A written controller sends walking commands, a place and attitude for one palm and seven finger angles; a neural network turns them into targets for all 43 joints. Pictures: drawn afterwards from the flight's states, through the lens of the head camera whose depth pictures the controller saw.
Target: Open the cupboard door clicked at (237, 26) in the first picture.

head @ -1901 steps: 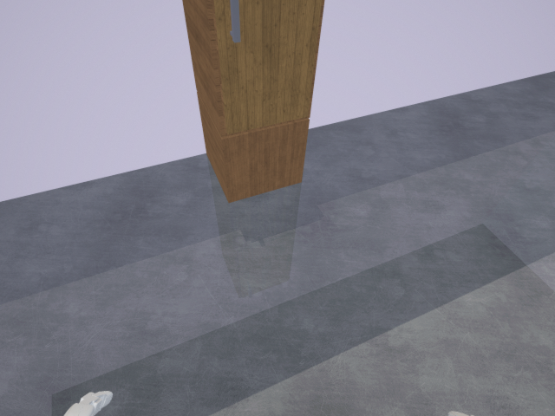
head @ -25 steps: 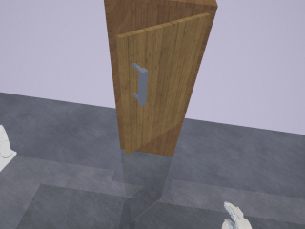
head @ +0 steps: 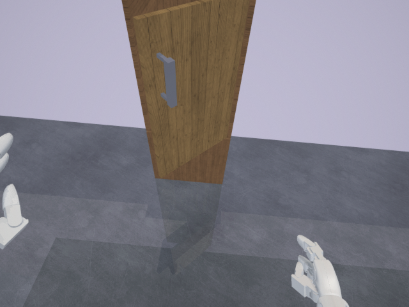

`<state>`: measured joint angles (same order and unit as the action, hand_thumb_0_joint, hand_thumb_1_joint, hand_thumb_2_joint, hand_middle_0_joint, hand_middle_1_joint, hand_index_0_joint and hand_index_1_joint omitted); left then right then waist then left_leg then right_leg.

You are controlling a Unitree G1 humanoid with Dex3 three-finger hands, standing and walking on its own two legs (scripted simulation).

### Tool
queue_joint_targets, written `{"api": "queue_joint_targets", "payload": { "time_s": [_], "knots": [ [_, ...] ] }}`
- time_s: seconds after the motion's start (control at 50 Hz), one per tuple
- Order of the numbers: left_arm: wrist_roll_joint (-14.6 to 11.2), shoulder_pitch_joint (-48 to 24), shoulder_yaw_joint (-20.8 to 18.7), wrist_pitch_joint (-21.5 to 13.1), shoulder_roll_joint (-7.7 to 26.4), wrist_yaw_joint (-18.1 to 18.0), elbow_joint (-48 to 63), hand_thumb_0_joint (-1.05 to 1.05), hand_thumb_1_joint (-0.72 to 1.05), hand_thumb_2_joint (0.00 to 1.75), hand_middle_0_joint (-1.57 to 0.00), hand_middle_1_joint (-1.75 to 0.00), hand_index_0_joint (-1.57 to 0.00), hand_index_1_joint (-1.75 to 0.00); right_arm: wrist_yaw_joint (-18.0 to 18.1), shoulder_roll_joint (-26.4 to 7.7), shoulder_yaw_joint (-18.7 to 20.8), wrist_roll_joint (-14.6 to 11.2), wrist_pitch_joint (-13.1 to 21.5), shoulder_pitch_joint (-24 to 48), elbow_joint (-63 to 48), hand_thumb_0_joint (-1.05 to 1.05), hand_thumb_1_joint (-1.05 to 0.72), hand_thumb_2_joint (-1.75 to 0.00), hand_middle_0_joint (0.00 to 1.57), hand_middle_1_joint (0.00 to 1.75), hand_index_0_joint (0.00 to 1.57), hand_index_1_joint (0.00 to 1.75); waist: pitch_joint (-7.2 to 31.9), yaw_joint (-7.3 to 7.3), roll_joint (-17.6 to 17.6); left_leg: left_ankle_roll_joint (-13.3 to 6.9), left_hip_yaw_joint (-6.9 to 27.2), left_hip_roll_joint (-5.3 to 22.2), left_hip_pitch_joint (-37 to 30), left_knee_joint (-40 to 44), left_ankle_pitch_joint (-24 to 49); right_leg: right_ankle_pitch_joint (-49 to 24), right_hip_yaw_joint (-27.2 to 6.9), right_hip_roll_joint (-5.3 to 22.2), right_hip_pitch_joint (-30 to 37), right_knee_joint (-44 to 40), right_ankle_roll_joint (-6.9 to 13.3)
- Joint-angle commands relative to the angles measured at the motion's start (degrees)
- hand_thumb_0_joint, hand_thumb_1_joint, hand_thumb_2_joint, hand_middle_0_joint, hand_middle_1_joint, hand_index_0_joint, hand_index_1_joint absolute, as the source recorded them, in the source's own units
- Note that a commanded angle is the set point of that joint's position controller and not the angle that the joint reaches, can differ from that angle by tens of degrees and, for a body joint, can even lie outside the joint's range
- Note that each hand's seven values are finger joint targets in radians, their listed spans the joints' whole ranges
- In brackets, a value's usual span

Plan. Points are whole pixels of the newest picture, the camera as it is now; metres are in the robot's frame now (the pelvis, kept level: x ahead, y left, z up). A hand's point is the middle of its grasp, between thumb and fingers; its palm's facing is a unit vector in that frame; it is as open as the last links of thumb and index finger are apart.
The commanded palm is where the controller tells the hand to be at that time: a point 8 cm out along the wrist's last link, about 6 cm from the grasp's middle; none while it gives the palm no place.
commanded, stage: stop stepping back and stand still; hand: left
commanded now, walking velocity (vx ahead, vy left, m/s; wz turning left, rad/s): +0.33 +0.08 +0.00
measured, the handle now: (166, 80) +0.63 +0.13 +0.10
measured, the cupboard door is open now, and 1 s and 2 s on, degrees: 45 45 45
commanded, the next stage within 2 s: let the arm hang, fingers relaxed in 0.50 s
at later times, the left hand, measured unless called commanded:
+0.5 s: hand out of the picture +0.14 +0.27 +0.17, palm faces +0.49 -0.73 -0.47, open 7.4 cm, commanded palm +0.08 +0.30 +0.18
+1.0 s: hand out of the picture -0.03 +0.17 -0.17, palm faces +0.15 -0.97 -0.20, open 6.9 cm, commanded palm none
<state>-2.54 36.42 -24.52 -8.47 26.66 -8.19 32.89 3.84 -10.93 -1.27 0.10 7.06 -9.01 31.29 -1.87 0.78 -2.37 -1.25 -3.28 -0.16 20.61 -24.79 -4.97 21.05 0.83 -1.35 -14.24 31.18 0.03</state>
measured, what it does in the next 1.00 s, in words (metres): steps on the spot: left foot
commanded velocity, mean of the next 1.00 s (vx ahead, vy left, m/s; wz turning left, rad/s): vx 0.08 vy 0.01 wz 0.00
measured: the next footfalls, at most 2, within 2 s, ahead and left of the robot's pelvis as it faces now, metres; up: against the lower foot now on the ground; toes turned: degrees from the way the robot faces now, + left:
left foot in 0.26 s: -0.01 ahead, +0.12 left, +0.00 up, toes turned +7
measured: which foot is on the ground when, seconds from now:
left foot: down 0.00-0.02, up 0.04-0.24, down 0.26-1.00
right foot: down 0.00-1.00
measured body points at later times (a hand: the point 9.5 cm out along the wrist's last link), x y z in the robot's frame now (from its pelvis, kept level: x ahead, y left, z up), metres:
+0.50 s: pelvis -0.04 +0.00 -0.01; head -0.06 -0.01 +0.44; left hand +0.10 +0.31 +0.19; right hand +0.11 -0.23 -0.10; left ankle -0.06 +0.13 -0.73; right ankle +0.00 -0.09 -0.73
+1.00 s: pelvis -0.06 -0.02 +0.00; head -0.04 -0.01 +0.45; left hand -0.03 +0.22 -0.15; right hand +0.01 -0.26 -0.15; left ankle -0.05 +0.12 -0.73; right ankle -0.03 -0.12 -0.73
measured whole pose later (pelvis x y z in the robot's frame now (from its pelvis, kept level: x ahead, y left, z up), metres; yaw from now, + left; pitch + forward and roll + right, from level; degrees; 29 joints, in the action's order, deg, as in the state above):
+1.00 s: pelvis -0.06 -0.02 +0.00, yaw +8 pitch -1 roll +0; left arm 0.6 16.4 -0.9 1.8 11.2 -0.9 -49.9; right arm 0.7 -11.3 0.3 1.3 -2.2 -16.1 54.2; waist -3.2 0.8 -1.0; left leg 1.0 2.0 0.6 16.9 -32.9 -15.1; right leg 16.2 0.2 -1.5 -15.5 32.5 1.3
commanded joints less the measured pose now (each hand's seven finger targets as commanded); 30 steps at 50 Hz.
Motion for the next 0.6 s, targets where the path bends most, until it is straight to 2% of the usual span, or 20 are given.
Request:
{"api": "queue_joint_targets", "payload": {
  "time_s": [0.0, 0.02, 0.06, 0.1, 0.16, 0.2, 0.22, 0.24, 0.26, 0.28, 0.32, 0.34, 0.38, 0.44, 0.46, 0.48, 0.52, 0.54, 0.56, 0.58],
  "knots": [
    [0.12, -3.22, -8.23, -4.27, 9.65, -1.62, 7.70, 0.00, 0.90, 0.90, -0.20, -0.30, -0.20, -0.30, 1.34, -8.09, 3.96, 0.52, 0.49, 4.17, -5.80, 0.00, -0.90, -0.90, 0.20, 0.30, 0.20, 0.30, 3.53, 0.83, -2.97, 2.77, 3.27, -0.53, -4.12, -15.65, -17.60, 20.22, -19.32, 14.97, -11.16, -24.80, 7.54],
    [0.22, -6.87, -6.98, -4.11, 9.20, -1.77, 8.27, 0.00, 0.90, 0.90, -0.20, -0.30, -0.20, -0.30, 1.49, -7.85, 4.16, 0.23, 0.37, 3.89, -4.52, 0.00, -0.90, -0.90, 0.20, 0.30, 0.20, 0.30, 2.79, -0.05, -7.53, 2.66, 4.63, -0.48, -2.34, -27.26, -17.42, 24.90, -25.27, 20.53, -15.71, -26.80, 9.49],
    [0.62, -11.32, -5.49, -4.69, 7.79, -1.66, 7.83, 0.00, 0.90, 0.90, -0.20, -0.30, -0.20, -0.30, 1.68, -8.31, 4.14, 0.60, 0.77, 2.65, -2.98, 0.00, -0.90, -0.90, 0.20, 0.30, 0.20, 0.30, 2.81, 1.02, -3.93, 2.04, 4.26, 0.58, 2.84, -34.35, -16.15, 21.24, -21.74, 19.27, -13.67, -24.28, 8.58],
    [1.09, -11.30, -5.20, -5.23, 7.28, -1.70, 2.03, 0.00, 0.90, 0.90, -0.20, -0.30, -0.20, -0.30, 2.12, -7.40, 3.20, 0.89, 1.42, 1.61, -2.46, 0.00, -0.90, -0.90, 0.20, 0.30, 0.20, 0.30, 3.52, 1.06, -2.54, 1.12, 2.65, 2.55, 1.21, -24.66, -14.78, 13.90, -13.53, 16.04, -9.65, -20.47, 6.89],
    [1.97, -12.95, -3.07, -5.68, 5.91, -2.08, 0.57, 0.00, 0.90, 0.90, -0.20, -0.30, -0.20, -0.30, 3.17, -7.55, 3.31, 0.75, 2.85, 2.17, -2.10, 0.00, -0.90, -0.90, 0.20, 0.30, 0.20, 0.30, 2.51, -0.03, -1.92, -0.74, -0.06, 1.67, -4.65, -9.72, -17.88, 14.62, -11.49, 14.91, -8.41, -18.50, 6.31],
    [2.17, -11.49, -3.49, -6.11, 5.83, -2.42, 1.42, 0.00, 0.90, 0.90, -0.20, -0.30, -0.20, -0.30, 3.12, -7.89, 3.15, 0.97, 3.83, -0.25, -1.84, 0.00, -0.90, -0.90, 0.20, 0.30, 0.20, 0.30, 3.51, 0.03, 1.60, -1.65, -1.02, 0.82, -8.44, 1.48, -18.35, 12.47, -10.17, 12.05, -4.90, -14.77, 5.01],
    [1.91, -10.95, -3.63, -6.62, 5.88, -2.43, 3.38, 0.00, 0.90, 0.90, -0.20, -0.30, -0.20, -0.30, 3.02, -8.55, 3.52, 0.96, 4.28, -0.60, -2.55, 0.00, -0.90, -0.90, 0.20, 0.30, 0.20, 0.30, 3.58, 0.05, 5.34, -2.81, 2.73, 3.25, -8.69, 6.57, -19.57, 8.10, -8.72, 9.46, -3.14, -9.68, 3.77],
    [1.89, -10.13, -4.71, -7.38, 6.50, -2.56, 5.44, 0.00, 0.90, 0.90, -0.20, -0.30, -0.20, -0.30, 2.71, -9.67, 3.88, 1.05, 4.41, -0.61, -3.32, 0.00, -0.90, -0.90, 0.20, 0.30, 0.20, 0.30, 4.31, -0.24, 11.61, -4.92, 10.44, 8.30, -9.64, 8.45, -16.92, 1.54, -5.38, 5.31, -3.57, -2.54, 2.06],
    [1.87, -9.15, -5.25, -7.51, 7.13, -2.57, 6.59, 0.00, 0.90, 0.90, -0.20, -0.30, -0.20, -0.30, 2.37, -9.71, 4.06, 0.62, 4.23, -0.56, -3.82, 0.00, -0.90, -0.90, 0.20, 0.30, 0.20, 0.30, 6.00, -0.54, 14.46, -5.82, 16.32, 12.87, -10.91, 7.60, -11.95, -4.29, -0.31, 2.84, -4.73, 3.95, 0.61],
    [1.74, -7.74, -6.93, -7.64, 8.06, -2.56, 6.19, 0.00, 0.90, 0.90, -0.20, -0.30, -0.20, -0.30, 1.91, -8.86, 3.85, 0.39, 4.17, -0.57, -3.36, 0.00, -0.90, -0.90, 0.20, 0.30, 0.20, 0.30, 7.15, -0.59, 13.29, -6.19, 15.65, 13.88, -8.80, 6.92, -9.03, -3.40, 2.00, 1.95, -3.14, 4.44, -0.23],
    [2.16, -7.69, -6.69, -7.32, 7.62, -2.10, 5.31, 0.00, 0.90, 0.90, -0.20, -0.30, -0.20, -0.30, 1.67, -8.47, 3.35, 0.41, 3.96, 0.90, -2.58, 0.00, -0.90, -0.90, 0.20, 0.30, 0.20, 0.30, 2.36, -0.36, 11.91, -4.92, 11.82, 12.05, 1.19, 8.72, -16.59, -2.69, 2.40, 2.19, 2.00, 2.31, -0.01],
    [2.21, -8.17, -6.27, -7.30, 7.13, -2.06, 5.28, 0.00, 0.90, 0.90, -0.20, -0.30, -0.20, -0.30, 1.61, -8.62, 3.35, 0.28, 4.03, 1.02, -2.73, 0.00, -0.90, -0.90, 0.20, 0.30, 0.20, 0.30, 1.13, -0.22, 10.31, -4.23, 9.81, 10.68, 3.53, 7.35, -18.33, -3.94, 1.53, 2.35, 3.84, 0.60, 0.27],
    [2.05, -9.13, -6.27, -7.58, 7.18, -1.98, 3.76, 0.00, 0.90, 0.90, -0.20, -0.30, -0.20, -0.30, 1.70, -8.57, 3.66, 0.32, 4.30, 0.85, -2.61, 0.00, -0.90, -0.90, 0.20, 0.30, 0.20, 0.30, 0.48, 0.06, 4.02, -2.70, 5.97, 6.57, 5.05, 1.78, -18.60, -3.91, -4.77, 4.57, 4.04, -3.95, 1.92],
    [1.41, -8.69, -6.77, -7.59, 7.70, -1.92, 1.47, 0.00, 0.90, 0.90, -0.20, -0.30, -0.20, -0.30, 1.03, -7.71, 4.11, -0.03, 3.75, -0.64, -1.71, 0.00, -0.90, -0.90, 0.20, 0.30, 0.20, 0.30, 4.43, 0.24, -6.08, -0.53, -0.15, 0.43, 2.27, -15.41, -19.23, 6.88, -20.54, 14.71, 1.50, -15.55, 7.33],
    [1.37, -8.93, -5.85, -7.26, 6.77, -1.90, 0.67, 0.00, 0.90, 0.90, -0.20, -0.30, -0.20, -0.30, 0.88, -7.68, 4.15, -0.16, 3.54, -0.43, -1.61, 0.00, -0.90, -0.90, 0.20, 0.30, 0.20, 0.30, 3.83, 0.06, -5.60, -0.29, 0.14, 0.51, 2.66, -19.14, -20.12, 6.71, -22.37, 16.92, 0.99, -17.35, 9.03],
    [1.39, -9.59, -5.77, -7.26, 6.76, -1.85, 0.63, 0.00, 0.90, 0.90, -0.20, -0.30, -0.20, -0.30, 0.71, -7.42, 3.84, -0.04, 3.36, -0.29, -1.45, 0.00, -0.90, -0.90, 0.20, 0.30, 0.20, 0.30, 4.00, 0.04, -5.84, -0.45, 1.16, 1.41, 1.76, -18.10, -20.51, 4.61, -20.26, 17.17, 0.66, -16.77, 9.24],
    [1.20, -9.54, -5.56, -6.99, 6.13, -1.82, 0.17, 0.00, 0.90, 0.90, -0.20, -0.30, -0.20, -0.30, 0.73, -6.97, 3.16, 0.08, 3.19, -0.46, -1.30, 0.00, -0.90, -0.90, 0.20, 0.30, 0.20, 0.30, 4.36, 1.07, -3.78, -0.90, 1.74, 2.57, -6.68, -4.79, -14.48, 0.16, -11.71, 13.46, -2.81, -11.53, 6.39],
    [1.00, -9.18, -5.24, -7.24, 5.72, -1.77, 1.02, 0.00, 0.90, 0.90, -0.20, -0.30, -0.20, -0.30, 1.02, -7.28, 3.06, 0.16, 3.32, 0.11, -1.75, 0.00, -0.90, -0.90, 0.20, 0.30, 0.20, 0.30, 4.15, 0.97, 0.13, -1.01, 3.41, 3.23, -9.14, 0.75, -11.75, -1.39, -7.69, 9.60, -3.65, -7.55, 4.24],
    [0.86, -9.65, -5.17, -7.43, 5.71, -1.67, 2.92, 0.00, 0.90, 0.90, -0.20, -0.30, -0.20, -0.30, 1.43, -8.52, 3.56, 0.49, 3.35, 1.22, -2.51, 0.00, -0.90, -0.90, 0.20, 0.30, 0.20, 0.30, 3.65, 0.47, 8.70, -1.46, 9.60, 7.38, -10.05, 5.47, -9.73, -3.89, -4.26, 5.54, -5.12, -1.12, 2.21],
    [5.35, -13.93, 18.30, 3.39, -8.63, 6.87, -38.22, 0.00, 0.90, 0.90, -0.20, -0.30, -0.20, -0.30, -4.42, -17.65, 6.18, 1.19, 2.86, -2.23, 10.83, 0.00, -0.90, -0.90, 0.20, 0.30, 0.20, 0.30, -2.30, 4.36, 17.67, -6.06, 19.32, 13.73, -2.50, 0.41, 6.83, -5.54, 2.42, 3.68, -17.07, 15.81, -0.37]
  ]
}}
